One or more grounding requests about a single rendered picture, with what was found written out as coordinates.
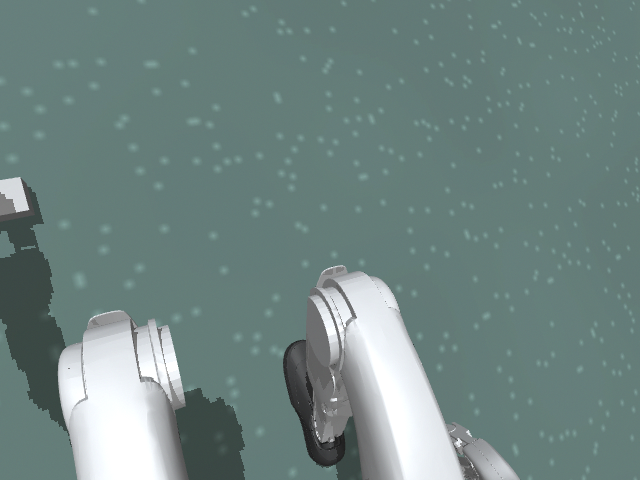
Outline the right robot hand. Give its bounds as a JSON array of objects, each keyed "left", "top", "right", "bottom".
[{"left": 446, "top": 422, "right": 520, "bottom": 480}]

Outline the right robot foot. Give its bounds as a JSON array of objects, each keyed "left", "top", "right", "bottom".
[{"left": 283, "top": 340, "right": 345, "bottom": 466}]

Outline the small box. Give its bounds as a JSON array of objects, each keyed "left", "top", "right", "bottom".
[{"left": 0, "top": 177, "right": 35, "bottom": 222}]

